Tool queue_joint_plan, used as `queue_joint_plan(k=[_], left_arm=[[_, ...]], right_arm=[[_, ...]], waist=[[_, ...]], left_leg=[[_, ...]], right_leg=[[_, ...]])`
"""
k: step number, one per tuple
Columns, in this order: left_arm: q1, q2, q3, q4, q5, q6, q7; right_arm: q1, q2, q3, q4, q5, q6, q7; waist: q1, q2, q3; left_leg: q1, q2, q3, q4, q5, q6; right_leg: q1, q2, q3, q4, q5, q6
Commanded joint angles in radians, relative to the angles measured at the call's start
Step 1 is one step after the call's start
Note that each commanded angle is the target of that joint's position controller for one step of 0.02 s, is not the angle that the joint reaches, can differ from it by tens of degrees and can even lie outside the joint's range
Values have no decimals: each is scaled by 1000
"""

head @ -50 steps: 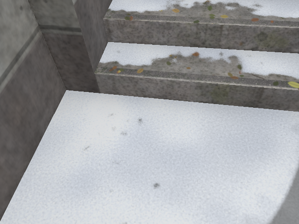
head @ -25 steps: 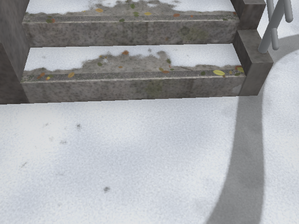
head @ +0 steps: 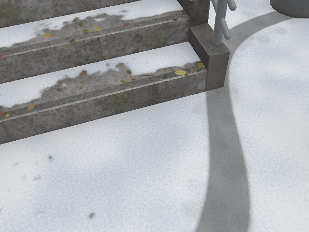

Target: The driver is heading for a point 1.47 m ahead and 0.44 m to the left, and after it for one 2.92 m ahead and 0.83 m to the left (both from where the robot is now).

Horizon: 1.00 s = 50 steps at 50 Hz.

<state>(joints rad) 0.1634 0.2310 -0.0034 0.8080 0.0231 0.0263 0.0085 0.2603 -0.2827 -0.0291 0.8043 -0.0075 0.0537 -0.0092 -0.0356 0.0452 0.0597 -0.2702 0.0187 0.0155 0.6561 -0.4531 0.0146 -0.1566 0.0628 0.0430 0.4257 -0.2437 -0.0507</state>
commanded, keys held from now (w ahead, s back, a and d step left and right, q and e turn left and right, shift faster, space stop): no key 0.40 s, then w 0.60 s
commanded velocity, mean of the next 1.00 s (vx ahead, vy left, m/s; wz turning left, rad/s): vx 0.19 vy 0.00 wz -0.03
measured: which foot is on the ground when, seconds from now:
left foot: up 0.00-0.18, down 0.20-0.68, up 0.70-1.00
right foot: down 0.00-1.00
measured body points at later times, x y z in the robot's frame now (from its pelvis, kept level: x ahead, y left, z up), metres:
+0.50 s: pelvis -0.01 +0.02 +0.00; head -0.01 +0.02 +0.45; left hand +0.03 +0.28 -0.15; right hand +0.02 -0.24 -0.14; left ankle -0.02 +0.13 -0.74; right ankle -0.01 -0.09 -0.74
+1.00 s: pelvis +0.15 -0.01 +0.00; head +0.17 -0.02 +0.45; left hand +0.04 +0.21 -0.14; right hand +0.32 -0.24 -0.13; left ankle +0.28 +0.11 -0.69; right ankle +0.02 -0.09 -0.74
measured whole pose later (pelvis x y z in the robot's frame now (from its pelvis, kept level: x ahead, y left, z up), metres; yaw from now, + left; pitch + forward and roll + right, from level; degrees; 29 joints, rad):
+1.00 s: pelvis +0.15 -0.01 +0.00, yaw +0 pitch +1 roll +0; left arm 0.51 0.16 0.00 1.13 0.02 -0.09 0.02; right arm 0.05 -0.23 -0.03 0.91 -0.03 -0.02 0.04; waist 0.06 0.03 0.03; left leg -0.62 0.06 0.07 0.79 -0.14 0.03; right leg 0.11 0.07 -0.01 0.16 -0.29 -0.07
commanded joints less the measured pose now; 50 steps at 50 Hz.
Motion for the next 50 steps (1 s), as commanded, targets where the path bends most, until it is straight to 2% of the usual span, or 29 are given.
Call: queue_joint_plan(k=[1, 3, 6, 8, 10, 11, 12, 13, 15, 20, 21, 23, 24, 26, 27, 28, 29, 31, 32, 33, 34, 35, 36, 37, 39, 41, 44, 47, 50], left_arm=[[-22, 138, 20, -22, -1, -24, 22], [-5, 134, 17, 2, -8, -26, 22], [-10, 131, 15, 34, -6, -25, 23], [-29, 135, 18, 52, -11, -21, 24], [-7, 121, 17, 72, -14, -25, 22], [33, 120, 23, 88, -16, -25, 17], [21, 114, 23, 112, -15, -20, 18], [10, 119, 26, 126, -14, -18, 20], [10, 122, 31, 149, -15, -18, 19], [31, 104, 28, 216, -15, -20, 22], [45, 101, 26, 229, -15, -18, 22], [55, 115, 35, 234, -7, -11, 19], [37, 113, 36, 224, 1, -9, 14], [10, 59, 25, 200, 14, -20, 1], [-3, 61, 24, 188, 17, -30, -4], [1, 72, 27, 183, 12, -40, -9], [12, 76, 29, 180, 8, -50, -15], [76, 62, 29, 195, -1, -67, -21], [150, 49, 30, 223, -4, -72, -18], [243, 48, 35, 263, -5, -75, -12], [331, 82, 44, 288, 4, -82, -3], [444, 174, 64, 297, 11, -91, 5], [442, 203, 71, 311, 10, -86, 3], [340, 168, 63, 278, 9, -89, 2], [249, 117, 50, 243, -4, -110, -1], [279, 76, 37, 254, -5, -127, 3], [366, 62, 29, 290, -9, -133, 7], [384, 58, 23, 296, -5, -129, 10], [397, 71, 24, 304, -3, -128, 13]], right_arm=[[-1, -97, -26, -37, -8, -3, -3], [32, -74, -19, -3, -9, -5, -2], [14, -50, -10, 18, 1, -5, -11], [35, -40, -5, 45, 0, -8, -18], [48, -72, -6, 66, -17, -26, -22], [22, -117, -13, 72, -13, -33, -18], [4, -98, -12, 86, -4, -36, -9], [8, -68, -4, 96, -7, -42, -5], [9, -63, 0, 116, -9, -49, -11], [12, -52, 6, 157, -6, -52, -19], [25, -54, 5, 168, -8, -51, -18], [44, -98, -14, 176, -11, -39, -16], [66, -109, -20, 180, -12, -34, -13], [122, -129, -35, 206, -12, -32, -13], [124, -116, -36, 209, -14, -37, -13], [109, -115, -38, 206, -20, -45, -10], [89, -119, -42, 201, -21, -53, -7], [31, -116, -46, 190, -11, -63, -2], [-3, -110, -48, 183, -4, -63, 0], [-21, -97, -48, 176, -6, -63, 2], [-43, -62, -39, 158, -11, -70, 4], [-69, 34, -13, 117, -4, -80, 14], [-97, -29, -28, 100, -26, -84, 18], [-98, -44, -31, 101, -27, -92, 27], [-62, -28, -29, 129, -23, -109, 45], [-69, -27, -30, 138, -34, -105, 54], [-149, -2, -24, 106, -30, -92, 54], [-285, 18, -11, 48, -24, -89, 52], [-366, 27, 0, 9, -14, -88, 49]], waist=[[16, -202, -35], [16, -178, -75], [26, -177, -66], [5, -160, -59], [10, -106, -68], [56, -37, -31], [39, 3, -6], [26, 3, 1], [29, 21, -18], [28, -13, -18], [26, -12, -37], [17, 19, -1], [3, 38, 45], [-12, 126, 99], [-11, 114, 111], [0, 96, 98], [14, 85, 85], [57, 89, 72], [94, 78, 70], [126, 42, 67], [156, -70, 56], [185, -323, -2], [159, -247, 72], [98, -150, 128], [45, -105, 103], [45, -106, 59], [58, -117, 48], [79, -126, 74], [92, -150, 88]], left_leg=[[-55, 7, -35, 71, 8, -13], [-23, -3, -27, 61, 15, -28], [27, -6, -13, -55, 45, -35], [108, -7, -2, -224, 192, -30], [237, 74, -89, -312, 387, -21], [193, 104, -116, -276, 437, -2], [104, 94, -112, -280, 380, 10], [75, 86, -110, -304, 345, 8], [77, 78, -107, -325, 343, 6], [105, 81, -112, -337, 314, 19], [113, 72, -112, -347, 196, 25], [81, 67, -155, -361, -165, 69], [68, 101, -220, -401, -307, 102], [72, 242, -401, -518, -425, 184], [52, 286, -444, -554, -383, 209], [61, 291, -440, -562, -321, 213], [75, 279, -405, -554, -267, 208], [-1, 216, -291, -509, -192, 176], [-85, 173, -229, -458, -187, 157], [-174, 127, -183, -371, -194, 144], [-288, 70, -113, -196, -158, 119], [-429, -53, 41, 152, -103, 71], [-500, -52, -24, 316, -92, 88], [-515, 6, -66, 386, 9, 101], [-464, 51, -55, 379, 159, 85], [-438, 55, -15, 372, 227, 55], [-480, 48, 29, 341, 262, 22], [-462, 30, 71, 194, 305, 6], [-367, 4, 102, 30, 346, 26]], right_leg=[[44, -252, 193, -137, 486, -128], [72, -236, 155, -105, 582, -126], [48, -224, 159, -96, 480, -120], [7, -205, 164, -83, 364, -93], [-80, -171, 172, -91, 161, -31], [-85, -118, 139, -117, 100, -19], [-25, -96, 112, -124, 93, -13], [14, -100, 109, -101, 114, -11], [43, -109, 107, -82, 165, -12], [18, -109, 102, -103, 142, 1], [18, -96, 92, -101, 53, -1], [-76, -38, 48, -17, -240, -23], [-166, -20, 34, 37, -322, -30], [-257, -7, -64, 222, -227, -20], [-274, -43, -64, 290, -187, -17], [-285, -59, -55, 324, -211, -18], [-281, -69, -56, 308, -227, -20], [-135, -54, -92, 176, -182, -34], [8, -28, -126, 66, -96, -40], [147, 6, -140, -8, -68, -39], [267, -78, 2, -99, -165, -47], [341, -351, 458, -311, -515, -114], [232, -437, 621, -364, -598, -177], [168, -416, 553, -347, -552, -184], [155, -324, 369, -352, -291, -145], [191, -273, 238, -339, -28, -129], [230, -255, 140, -303, 266, -137], [193, -235, 81, -298, 398, -142], [175, -238, 49, -295, 484, -142]])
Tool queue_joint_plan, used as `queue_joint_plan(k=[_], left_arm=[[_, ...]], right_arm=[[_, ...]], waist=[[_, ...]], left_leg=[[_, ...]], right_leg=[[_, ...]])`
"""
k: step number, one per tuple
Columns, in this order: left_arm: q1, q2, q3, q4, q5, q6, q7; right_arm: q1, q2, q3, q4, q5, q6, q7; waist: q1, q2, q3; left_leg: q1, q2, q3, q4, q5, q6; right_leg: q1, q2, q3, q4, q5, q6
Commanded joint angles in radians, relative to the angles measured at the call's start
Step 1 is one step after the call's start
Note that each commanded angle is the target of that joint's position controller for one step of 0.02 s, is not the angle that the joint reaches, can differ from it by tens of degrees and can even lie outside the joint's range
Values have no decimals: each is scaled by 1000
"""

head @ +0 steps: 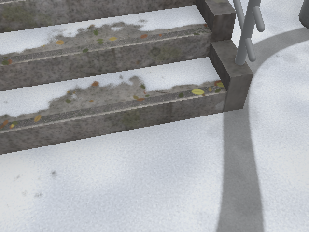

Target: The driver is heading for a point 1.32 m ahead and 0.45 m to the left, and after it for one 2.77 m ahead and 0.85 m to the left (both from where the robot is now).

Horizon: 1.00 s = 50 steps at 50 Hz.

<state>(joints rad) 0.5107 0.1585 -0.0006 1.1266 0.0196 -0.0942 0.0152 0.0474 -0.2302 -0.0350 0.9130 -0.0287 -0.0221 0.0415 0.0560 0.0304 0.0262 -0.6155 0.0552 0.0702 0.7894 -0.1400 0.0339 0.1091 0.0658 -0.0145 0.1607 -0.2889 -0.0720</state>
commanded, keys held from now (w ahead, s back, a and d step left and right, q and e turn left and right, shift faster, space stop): w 0.12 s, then w+q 0.88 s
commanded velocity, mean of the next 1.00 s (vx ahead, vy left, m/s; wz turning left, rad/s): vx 0.49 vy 0.00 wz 0.39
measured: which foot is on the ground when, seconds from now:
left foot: up 0.00-0.12, down 0.14-0.70, up 0.72-1.00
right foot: down 0.00-0.14, up 0.16-0.66, down 0.68-1.00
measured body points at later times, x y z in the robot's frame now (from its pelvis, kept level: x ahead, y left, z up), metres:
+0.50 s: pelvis +0.28 +0.04 +0.01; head +0.31 +0.05 +0.45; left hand +0.44 +0.29 -0.11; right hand +0.24 -0.21 -0.13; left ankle +0.21 +0.09 -0.74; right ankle +0.46 -0.11 -0.68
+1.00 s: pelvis +0.55 +0.05 +0.01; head +0.58 +0.06 +0.45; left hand +0.43 +0.30 -0.12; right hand +0.80 -0.11 -0.11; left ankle +0.59 +0.22 -0.67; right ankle +0.55 -0.05 -0.74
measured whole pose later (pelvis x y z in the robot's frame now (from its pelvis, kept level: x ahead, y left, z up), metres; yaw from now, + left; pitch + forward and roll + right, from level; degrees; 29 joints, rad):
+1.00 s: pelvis +0.55 +0.05 +0.01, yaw +26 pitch +2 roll -2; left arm 0.37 0.24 0.06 0.94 0.02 -0.12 0.00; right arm 0.11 -0.28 -0.07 0.82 -0.04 -0.01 0.06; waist 0.03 0.05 0.04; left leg -0.67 0.07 0.00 0.94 -0.11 0.05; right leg -0.07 0.01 -0.19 0.25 -0.21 -0.03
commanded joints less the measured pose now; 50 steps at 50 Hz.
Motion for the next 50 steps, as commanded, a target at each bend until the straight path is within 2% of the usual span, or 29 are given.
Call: queue_joint_plan(k=[1, 3, 4, 5, 6, 7, 8, 9, 10, 11, 13, 16, 19, 25, 28, 31, 32, 33, 34, 35, 36, 37, 38, 39, 40, 43, 45, 47, 50], left_arm=[[48, 151, 22, -12, 1, -8, 7], [16, 164, 26, -14, 0, -10, 8], [0, 176, 30, -16, -1, -10, 10], [-13, 188, 35, -18, 0, -7, 10], [-31, 194, 37, -24, -3, -3, 8], [-19, 165, 30, -46, -3, -2, 4], [102, 45, 17, -55, -22, 0, -12], [18, 139, 39, -64, 4, 0, -14], [-95, 159, 48, -105, 7, -6, -18], [-150, 150, 47, -121, 9, -15, -20], [-156, 119, 45, -134, 24, 1, -26], [-199, 100, 44, -172, 31, 29, -30], [-355, 116, 44, -241, 27, 43, -30], [-588, 121, 36, -342, 12, 40, -39], [-668, 137, 34, -390, 6, 26, -40], [-611, 164, 40, -402, 0, 11, -36], [-525, 179, 48, -381, -3, 8, -28], [-386, 207, 61, -344, 0, -1, -15], [-233, 261, 78, -323, 23, -12, 2], [-145, 350, 97, -333, 56, -8, 13], [-183, 344, 105, -322, 38, 8, 5], [-260, 239, 84, -343, 27, 12, -3], [-304, 170, 68, -343, 22, 8, -11], [-324, 153, 62, -336, 19, 2, -9], [-310, 142, 57, -321, 12, -6, -6], [-259, 165, 64, -284, -8, -35, -6], [-225, 162, 68, -270, -3, -41, -10], [-215, 155, 69, -261, 3, -41, -16], [-203, 188, 75, -250, -1, -45, -10]], right_arm=[[-155, -32, 5, -106, 8, -13, -4], [-102, -54, -3, -102, 9, -17, -15], [-27, -71, -13, -81, 9, -22, -22], [103, -93, -26, -40, 10, -29, -30], [269, -113, -41, 17, 6, -38, -40], [430, -185, -63, 52, -16, -42, -50], [445, -263, -78, 55, -27, -39, -44], [354, -219, -74, 52, 17, -30, -32], [238, -155, -57, 27, 25, -33, -28], [196, -101, -44, 24, 22, -40, -23], [203, -52, -27, 48, 18, -55, -31], [269, -87, -33, 68, 23, -72, -40], [329, -110, -38, 69, 25, -68, -44], [451, -109, -41, 72, 20, -57, -46], [457, -130, -50, 56, 4, -54, -55], [409, -149, -60, 32, 5, -52, -63], [389, -162, -64, 29, 9, -56, -58], [378, -168, -66, 27, 13, -63, -47], [362, -142, -61, 6, 25, -72, -39], [420, -25, -37, -35, 68, -71, -41], [467, -96, -49, -39, 51, -57, -49], [426, -126, -55, -17, 26, -42, -51], [351, -116, -54, -23, 12, -39, -36], [329, -91, -52, -31, 9, -32, -28], [307, -92, -54, -42, -7, -19, -19], [258, -67, -48, -73, -15, 7, -2], [191, -67, -44, -99, -27, 10, 11], [111, -67, -38, -127, -17, 5, 24], [5, -52, -22, -164, -4, -4, 23]], waist=[[-6, -139, 121], [-47, -135, 94], [-82, -134, 51], [-136, -126, -19], [-205, -103, -102], [-247, -18, -210], [-157, 208, -299], [-145, 85, -221], [-109, 44, -65], [-88, -18, -9], [-31, -14, 15], [-16, -5, 14], [-49, 4, 57], [-134, 29, 42], [-156, 34, 35], [-112, 63, 17], [-72, 60, -25], [-13, 25, -106], [51, -28, -218], [40, -213, -332], [-13, -284, -371], [-38, -135, -218], [-33, -44, -107], [-56, -77, -55], [-66, -112, -26], [-85, -117, -30], [-77, -102, -31], [-65, -112, -8], [-52, -114, 20]], left_leg=[[11, -39, 52, -138, 35, 23], [120, -67, 58, -188, 22, 64], [210, -92, 59, -200, 1, 83], [337, -117, 58, -230, -7, 103], [543, -110, 47, -291, 25, 122], [765, 86, -172, -311, -162, 161], [971, 351, -725, -448, -252, 320], [874, 303, -814, -560, -384, 314], [721, 273, -644, -572, -351, 287], [600, 230, -542, -595, -200, 267], [464, 151, -404, -610, 3, 228], [417, 115, -333, -618, 132, 237], [410, 95, -326, -651, 108, 231], [546, 70, -336, -587, 271, 180], [621, 86, -368, -532, 359, 185], [618, 88, -387, -450, 456, 146], [581, 73, -375, -373, 545, 121], [540, 25, -345, -213, 591, 101], [403, -33, -314, 5, 416, 83], [110, -155, -194, 294, -185, 48], [-8, -147, -163, 447, -397, 60], [-38, -72, -172, 487, -303, 62], [-22, -43, -166, 448, -231, 53], [5, -14, -157, 407, -196, 47], [24, 6, -150, 380, -184, 37], [-6, 21, -127, 367, -134, 23], [-66, 33, -126, 330, -78, 14], [-85, 35, -109, 236, 9, 11], [2, 21, -40, 28, 108, 8]], right_leg=[[-82, -253, 103, -24, 574, -119], [-59, -269, 78, 46, 784, -102], [-41, -270, 62, 136, 934, -88], [-32, -260, 46, 287, 1021, -74], [-105, -227, 20, 487, 943, -57], [-285, -174, -18, 775, 596, -46], [-633, 22, -22, 1148, -197, -2], [-739, -25, 80, 1216, -159, -24], [-778, -84, 67, 1187, -46, -30], [-738, -117, 64, 1127, 22, -27], [-635, -150, 67, 1025, 42, -1], [-627, -148, 39, 916, 38, 45], [-713, -153, 16, 771, 139, 88], [-763, -113, 8, 547, 292, 112], [-764, -97, 15, 472, 271, 104], [-611, -71, 25, 356, 201, 73], [-463, -48, 18, 316, 154, 56], [-270, -41, 5, 263, 174, 33], [-34, -174, 123, 254, 83, -7], [230, -472, 498, 226, 36, -82], [192, -539, 767, 141, -31, -162], [52, -489, 628, 123, -125, -146], [-87, -423, 463, 92, -59, -122], [-169, -381, 355, 63, 27, -94], [-224, -353, 271, 44, 132, -82], [-231, -347, 145, 20, 339, -85], [-203, -355, 83, 7, 375, -92], [-206, -326, 2, -12, 386, -86], [-237, -290, -96, -42, 366, -59]])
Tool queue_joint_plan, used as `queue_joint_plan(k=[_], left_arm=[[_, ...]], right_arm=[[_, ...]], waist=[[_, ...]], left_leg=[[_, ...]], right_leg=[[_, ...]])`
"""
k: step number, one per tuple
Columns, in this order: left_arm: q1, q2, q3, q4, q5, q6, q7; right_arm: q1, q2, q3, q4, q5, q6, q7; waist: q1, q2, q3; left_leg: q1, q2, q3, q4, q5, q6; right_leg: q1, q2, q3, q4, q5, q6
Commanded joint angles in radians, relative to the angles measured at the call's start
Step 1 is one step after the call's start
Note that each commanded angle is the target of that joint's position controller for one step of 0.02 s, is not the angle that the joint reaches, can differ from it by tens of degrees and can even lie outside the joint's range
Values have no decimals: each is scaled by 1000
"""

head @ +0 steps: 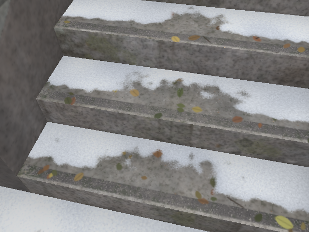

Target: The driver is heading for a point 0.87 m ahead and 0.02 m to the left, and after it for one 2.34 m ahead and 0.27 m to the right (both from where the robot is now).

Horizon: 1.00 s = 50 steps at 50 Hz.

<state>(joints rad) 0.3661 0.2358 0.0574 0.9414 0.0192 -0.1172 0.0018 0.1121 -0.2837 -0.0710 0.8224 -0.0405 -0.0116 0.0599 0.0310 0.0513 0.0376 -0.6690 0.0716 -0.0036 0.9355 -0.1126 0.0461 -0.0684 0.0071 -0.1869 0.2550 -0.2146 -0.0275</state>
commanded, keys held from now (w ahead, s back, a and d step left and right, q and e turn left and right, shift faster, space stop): w+q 0.36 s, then w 0.10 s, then w+e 0.54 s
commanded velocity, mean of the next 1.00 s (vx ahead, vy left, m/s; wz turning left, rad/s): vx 0.50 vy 0.00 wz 0.15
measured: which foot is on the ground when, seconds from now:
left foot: up 0.00-0.16, down 0.18-0.84, up 0.86-1.00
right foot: down 0.00-0.20, up 0.22-0.80, down 0.82-1.00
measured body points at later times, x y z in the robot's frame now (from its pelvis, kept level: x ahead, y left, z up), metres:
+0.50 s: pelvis +0.23 +0.06 +0.00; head +0.26 +0.09 +0.45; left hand +0.32 +0.34 -0.13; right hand +0.34 -0.20 -0.12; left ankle +0.19 +0.10 -0.75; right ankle +0.33 -0.07 -0.65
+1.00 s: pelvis +0.55 +0.05 +0.10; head +0.57 +0.05 +0.55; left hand +0.59 +0.30 -0.04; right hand +0.74 -0.16 +0.00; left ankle +0.48 +0.17 -0.42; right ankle +0.59 +0.01 -0.58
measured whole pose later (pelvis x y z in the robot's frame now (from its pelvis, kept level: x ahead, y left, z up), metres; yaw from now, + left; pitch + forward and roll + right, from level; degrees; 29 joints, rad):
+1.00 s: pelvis +0.55 +0.05 +0.10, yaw +5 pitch +3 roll -1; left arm 0.28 0.20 0.03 0.91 0.05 -0.01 0.02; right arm 0.15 -0.18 0.00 0.68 -0.06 -0.06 -0.01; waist -0.01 0.03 -0.02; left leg -0.75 -0.01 -0.08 1.76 -0.17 0.08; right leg -0.56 0.17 -0.07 0.90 -0.39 -0.15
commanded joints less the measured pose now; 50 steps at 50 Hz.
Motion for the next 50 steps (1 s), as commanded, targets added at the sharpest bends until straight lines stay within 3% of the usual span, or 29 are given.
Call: queue_joint_plan(k=[1, 6, 8, 9, 10, 11, 12, 13, 14, 17, 21, 24, 26, 28, 32, 34, 35, 36, 37, 38, 39, 40, 41, 42, 43, 44, 46, 48, 50], left_arm=[[-46, 121, 19, -59, -1, -22, 8], [-4, 168, 28, -35, 2, 5, 11], [-11, 185, 28, -43, 5, 27, 21], [-7, 184, 25, -56, 4, 35, 24], [41, 96, -3, -102, 0, 24, 20], [27, 97, 1, -152, -7, 19, 7], [-81, 162, 12, -148, 9, 17, -3], [-109, 130, 4, -157, -1, 12, -11], [-105, 120, 1, -152, 7, 13, -6], [-73, 102, -7, -152, 55, 65, -6], [-148, 64, -14, -163, 59, 78, -19], [-228, 47, -24, -177, 51, 87, -13], [-307, 72, -15, -211, 50, 92, -4], [-406, 28, -26, -278, 39, 93, 3], [-621, -41, -64, -429, 7, 88, 19], [-645, -70, -97, -501, 0, 91, 16], [-677, -104, -107, -539, 25, 99, 10], [-584, -87, -118, -519, 20, 118, -5], [-521, -104, -118, -484, 27, 126, -6], [-412, -97, -116, -446, 29, 121, -9], [-301, -57, -101, -397, 22, 125, 4], [-154, -12, -79, -338, 20, 128, 13], [-48, 20, -63, -285, 23, 118, 11], [29, 105, -25, -220, 28, 105, 10], [18, 252, 22, -164, 14, 124, 35], [-83, 224, 31, -193, -2, 127, 40], [-133, 94, 8, -138, 22, 118, 31], [-142, -8, -18, -89, 36, 87, 19], [-100, 4, -21, -48, 25, 50, 3]], right_arm=[[-100, 3, 18, -86, 5, -17, 4], [-125, -18, 19, -107, -7, -18, 17], [17, -66, -1, -73, -17, -32, 2], [161, -108, -21, -26, -32, -43, -13], [227, -199, -43, -17, -34, -41, -44], [267, -282, -64, -20, 1, -25, -59], [258, -241, -56, -14, 12, -12, -60], [181, -192, -44, -30, 14, -16, -59], [126, -144, -33, -42, 16, -22, -56], [106, -110, -28, -48, 32, -59, -52], [184, -99, -24, -29, 37, -68, -59], [253, -74, -13, 11, 27, -61, -94], [332, -93, -17, 40, 30, -69, -100], [422, -103, -16, 96, 19, -82, -95], [483, -56, 9, 174, -13, -109, -98], [428, -68, 21, 191, 3, -102, -104], [437, -69, 23, 205, 11, -92, -126], [368, -101, 24, 176, 26, -82, -124], [305, -103, 33, 138, 51, -76, -119], [296, -115, 35, 100, 75, -84, -118], [301, -184, 24, 102, 81, -92, -121], [281, -206, 12, 91, 81, -91, -118], [268, -199, 4, 79, 72, -78, -107], [232, -184, -1, 23, 77, -75, -94], [182, -114, 13, -53, 32, -81, -67], [265, -27, 41, -73, -33, -88, -43], [190, 59, 63, -120, -26, -72, -41], [167, 107, 79, -164, -28, -49, -68], [148, 132, 86, -210, -16, -35, -87]], waist=[[-19, -132, 21], [-19, -162, -14], [-79, -156, -109], [-140, -105, -208], [-124, 51, -292], [-118, 236, -342], [-138, 32, -250], [-103, 14, -134], [-56, -48, -89], [-1, -44, -147], [-27, -1, -119], [-62, 52, -111], [-98, 19, -47], [-121, 13, 23], [-140, 30, 123], [-75, -40, 133], [-66, -43, 112], [-18, -96, 59], [2, -99, -14], [20, -54, -109], [82, 65, -230], [129, 130, -339], [179, 132, -407], [215, -6, -370], [128, -428, -403], [28, -182, -421], [-41, 30, -90], [-93, 3, -2], [-113, -61, -5]], left_leg=[[87, -1, 55, -182, 92, -2], [182, -71, 130, -321, -46, 64], [338, -135, 138, -416, -113, 116], [552, -132, 95, -474, -79, 153], [850, 123, -241, -498, -235, 214], [997, 296, -723, -626, -112, 355], [935, 244, -570, -650, -85, 304], [776, 206, -435, -643, 100, 291], [675, 152, -350, -650, 270, 252], [559, 98, -245, -648, 505, 247], [559, 66, -205, -682, 465, 207], [658, 111, -314, -706, 235, 225], [794, 181, -402, -734, 92, 285], [884, 210, -395, -718, 74, 309], [880, 196, -279, -767, -16, 204], [728, 160, -152, -875, -65, 140], [652, 186, -148, -956, 96, 151], [563, 151, -34, -1034, 263, 155], [501, 104, 65, -997, 709, 136], [444, 125, 92, -886, 1273, 160], [527, 161, 99, -705, 1655, 151], [637, 184, 87, -486, 1800, 132], [690, 169, 96, -239, 1791, 114], [385, 49, 82, 178, 1215, 60], [73, -220, 39, 616, -9, 6], [15, -127, -145, 799, -2, 28], [-108, -74, -115, 818, 1, 26], [-195, -73, -79, 927, -56, 28], [-323, -62, -57, 1017, -140, 32]], right_leg=[[-56, -232, 56, -143, 289, -94], [93, -268, -17, 65, 717, -71], [122, -270, -36, 333, 842, -77], [15, -241, -49, 568, 705, -48], [-321, -179, -41, 824, 106, -8], [-636, 7, 70, 1100, -356, 42], [-708, -75, 215, 1082, -241, 35], [-677, -96, 207, 1025, -154, 40], [-614, -118, 207, 941, -120, 48], [-463, -105, 195, 908, -118, 63], [-509, -85, 171, 776, 29, 58], [-700, -110, 169, 983, 7, 64], [-998, -129, 181, 1251, -93, 50], [-1293, -114, 168, 1618, -247, 21], [-1563, -66, 229, 1803, -470, -57], [-1444, -71, 207, 1548, -443, -76], [-1312, -80, 176, 1524, -424, -91], [-1060, -86, 58, 1312, -316, -87], [-794, -40, -1, 1204, -267, -94], [-525, 11, -72, 1154, -205, -103], [-386, 68, -76, 1127, -236, -105], [-298, 107, -51, 1041, -242, -122], [-197, 139, 23, 836, -224, -149], [-37, 30, 385, 607, -255, -249], [41, -214, 1079, 200, 129, -353], [-3, -237, 1194, 145, 18, -308], [-323, -181, 976, 155, -288, -215], [-467, -95, 735, 177, -201, -194], [-430, -81, 619, 159, -39, -186]])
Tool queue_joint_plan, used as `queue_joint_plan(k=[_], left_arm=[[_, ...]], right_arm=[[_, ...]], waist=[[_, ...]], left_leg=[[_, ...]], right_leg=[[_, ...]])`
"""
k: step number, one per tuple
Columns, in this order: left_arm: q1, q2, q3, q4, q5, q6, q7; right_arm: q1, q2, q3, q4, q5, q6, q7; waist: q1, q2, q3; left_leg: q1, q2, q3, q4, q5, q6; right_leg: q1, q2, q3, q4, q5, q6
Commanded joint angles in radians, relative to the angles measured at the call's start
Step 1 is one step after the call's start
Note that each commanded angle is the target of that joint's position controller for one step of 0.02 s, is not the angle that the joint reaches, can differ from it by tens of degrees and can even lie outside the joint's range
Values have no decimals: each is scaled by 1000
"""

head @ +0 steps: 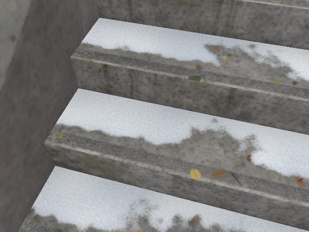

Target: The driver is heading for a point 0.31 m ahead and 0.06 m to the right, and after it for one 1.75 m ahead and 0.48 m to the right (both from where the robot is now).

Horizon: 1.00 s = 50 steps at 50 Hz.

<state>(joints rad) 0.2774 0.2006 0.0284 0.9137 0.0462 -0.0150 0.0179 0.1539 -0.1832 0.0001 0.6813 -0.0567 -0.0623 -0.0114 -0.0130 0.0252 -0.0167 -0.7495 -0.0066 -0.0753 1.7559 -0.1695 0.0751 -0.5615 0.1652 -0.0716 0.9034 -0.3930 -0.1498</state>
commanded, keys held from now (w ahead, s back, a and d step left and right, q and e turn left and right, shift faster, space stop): w+e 0.14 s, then e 0.70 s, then no key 0.16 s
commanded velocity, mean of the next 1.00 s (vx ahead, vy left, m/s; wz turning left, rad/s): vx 0.19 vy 0.00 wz -0.54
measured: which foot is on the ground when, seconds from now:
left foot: up 0.00-0.30, down 0.32-0.88, up 0.90-1.00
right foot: down 0.00-0.34, up 0.36-0.88, down 0.90-1.00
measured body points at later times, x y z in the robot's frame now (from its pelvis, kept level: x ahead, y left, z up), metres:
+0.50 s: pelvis +0.28 +0.01 +0.16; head +0.32 +0.00 +0.61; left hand +0.51 +0.23 +0.06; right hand +0.37 -0.27 +0.06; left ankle +0.40 +0.07 -0.52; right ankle +0.15 -0.06 -0.36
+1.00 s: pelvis +0.38 -0.09 +0.20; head +0.37 -0.11 +0.65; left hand +0.64 +0.03 +0.12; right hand +0.35 -0.37 +0.08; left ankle +0.38 +0.07 -0.42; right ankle +0.34 -0.18 -0.52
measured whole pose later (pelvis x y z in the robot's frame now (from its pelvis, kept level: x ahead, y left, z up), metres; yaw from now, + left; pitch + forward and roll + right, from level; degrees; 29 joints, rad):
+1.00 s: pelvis +0.38 -0.09 +0.20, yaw -35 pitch +2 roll +0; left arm 0.20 0.16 0.06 0.64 0.05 0.00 0.02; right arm 0.20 -0.22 -0.08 0.71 0.00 0.02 -0.03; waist 0.02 0.06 -0.02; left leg -0.46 0.14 0.10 1.29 -0.41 -0.08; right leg -0.38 0.00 -0.06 0.65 -0.30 -0.04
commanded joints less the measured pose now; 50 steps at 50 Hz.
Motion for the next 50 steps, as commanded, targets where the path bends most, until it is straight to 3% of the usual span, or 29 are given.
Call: queue_joint_plan(k=[1, 3, 5, 7, 11, 13, 14, 15, 16, 17, 18, 19, 21, 22, 23, 24, 26, 27, 29, 32, 35, 40, 41, 44, 45, 46, 47, 49, 50], left_arm=[[17, 53, 14, 0, -21, -67, -27], [22, 91, 30, -4, -32, -77, -29], [139, 98, 25, 0, -29, -82, -11], [220, 140, 42, 17, -28, -87, -7], [364, 96, 33, 54, -35, -36, 17], [304, 113, 42, 8, -45, -21, 56], [210, 118, 47, -38, -38, -26, 66], [153, 210, 76, -86, -51, -47, 66], [106, 278, 97, -121, -91, -81, 49], [4, 279, 106, -154, -123, -131, 13], [-8, 157, 86, -248, -138, -131, -34], [83, 178, 89, -232, -35, -116, -56], [57, 71, 70, -251, 7, -42, -53], [22, 13, 59, -264, 40, -3, -29], [25, -6, 42, -280, 39, 21, -17], [-33, -25, 35, -317, 33, 44, -8], [-47, -30, 28, -336, 3, 48, -1], [-73, -51, 16, -369, 3, 39, 3], [-125, -5, 26, -386, -2, 57, 16], [-139, 63, 53, -358, 15, 73, 9], [-183, 39, 54, -352, -7, 78, 20], [-276, 12, 50, -407, -54, 83, -21], [-239, 25, 59, -393, -36, 76, -20], [-111, 59, 77, -330, 1, 8, -23], [-45, 102, 86, -334, 23, -17, -27], [-5, 178, 95, -352, 20, -17, -21], [16, 174, 94, -362, -6, -16, -5], [-129, 88, 60, -364, 4, 4, 23], [-148, 74, 44, -366, 1, -4, 35]], right_arm=[[94, 44, 22, -80, -12, 21, -22], [-10, 31, 23, -109, -29, 22, -23], [-54, 54, 23, -113, -13, 22, -29], [-130, 86, 34, -155, -24, 17, -30], [-434, 114, 69, -295, -23, 16, -9], [-401, 87, 79, -346, 29, 31, -5], [-249, 66, 61, -288, 48, 51, -23], [-33, -18, 15, -244, 62, 68, -44], [135, -76, -14, -193, 63, 74, -70], [288, -125, -42, -182, 27, 53, -82], [291, -240, -78, -147, 13, 54, -91], [162, -164, -76, -166, 43, 72, -84], [15, -23, -55, -128, 37, 60, -97], [0, 53, -35, -95, 36, 47, -108], [28, 63, -28, -46, 22, 30, -112], [56, 25, -39, -15, 32, 10, -98], [57, -44, -61, 43, 23, -30, -54], [88, -33, -59, 70, 27, -41, -36], [73, -61, -65, 71, 44, -56, -20], [6, -74, -60, 25, 46, -56, -43], [0, -132, -78, -10, 38, -43, -58], [42, -207, -108, -64, 26, 8, -38], [97, -206, -112, -45, 14, 31, -26], [145, -153, -104, -16, 43, 73, -28], [169, -109, -98, -40, 55, 64, -27], [164, -13, -64, -79, 70, 74, -28], [181, -20, -66, -54, 68, 82, -27], [25, 4, -64, -61, 61, 58, -11], [20, 11, -61, -57, 47, 62, -6]], waist=[[-78, -12, 41], [-48, 27, 73], [18, -58, 12], [60, -112, 6], [164, -85, 71], [117, -160, 37], [28, -207, -68], [-74, -266, -254], [-168, -213, -369], [-277, -128, -437], [-214, 414, -565], [-110, 238, -590], [4, -48, -250], [38, -106, -74], [61, -108, -14], [45, -85, 4], [73, 11, -7], [92, 11, 3], [105, 6, 21], [100, 11, -19], [80, 94, -10], [-20, 204, -68], [-44, 186, -99], [3, 47, -103], [14, -110, -99], [21, -282, -183], [63, -242, -291], [20, -173, -135], [-10, -183, -55]], left_leg=[[-255, 43, 7, 146, -47, 5], [-241, 50, 93, -45, 34, -29], [-420, 26, 154, 165, 5, -47], [-665, 41, 120, 326, -91, -28], [-652, -3, 214, 77, -254, -20], [-258, 11, 224, -397, -276, -7], [65, -56, 247, -564, -267, 5], [338, -81, 196, -626, -150, 7], [499, -76, 153, -745, -62, 11], [731, 82, -65, -987, 87, 86], [956, 446, -587, -1171, 665, 312], [873, 415, -688, -1185, 621, 302], [572, 335, -488, -1192, -105, 229], [401, 300, -407, -1189, -208, 184], [316, 281, -316, -1222, -216, 151], [311, 301, -285, -1243, -180, 134], [358, 293, -135, -1302, 18, 131], [390, 296, -104, -1332, 19, 115], [359, 298, -8, -1365, -19, 91], [330, 303, 133, -1372, 73, 91], [387, 330, 198, -1424, 49, 90], [573, 383, 254, -1412, 29, 28], [648, 393, 262, -1357, 80, 29], [661, 302, 315, -989, 277, -34], [355, 245, 316, -741, -161, -91], [176, 127, 258, -494, -391, -152], [249, 124, 157, -342, -341, -177], [252, 141, 85, -275, -210, -169], [266, 125, 79, -305, -184, -152]], right_leg=[[66, -199, 414, -459, 125, -31], [13, -158, 377, -502, 203, 2], [219, -207, 458, -493, 473, -22], [429, -244, 525, -500, 385, -34], [475, -206, 449, -590, 740, -1], [418, -250, 405, -730, 1142, 5], [365, -202, 300, -627, 1520, 44], [386, -233, 375, -495, 1760, 67], [429, -251, 394, -325, 1971, 90], [353, -235, 408, -27, 1524, 130], [30, 81, 286, 529, 51, 213], [-7, -11, 332, 749, 15, 188], [-145, -89, 182, 838, 155, 177], [-214, -107, 165, 855, 196, 158], [-232, -100, 165, 946, 187, 143], [-286, -91, 157, 1051, 203, 125], [-379, -78, 196, 1137, 135, 93], [-457, -114, 242, 1083, 111, 91], [-480, -125, 229, 1026, 137, 112], [-333, -148, 147, 768, 376, 144], [-255, -228, 69, 569, 356, 148], [43, -237, -35, -22, 108, 124], [82, -200, -95, -83, 15, 122], [280, -146, -30, -520, 198, 112], [467, -357, 264, -483, 756, 100], [543, -560, 479, -418, 1409, -46], [485, -620, 503, -482, 1332, -179], [287, -496, 335, -530, 877, -162], [226, -425, 250, -503, 921, -127]])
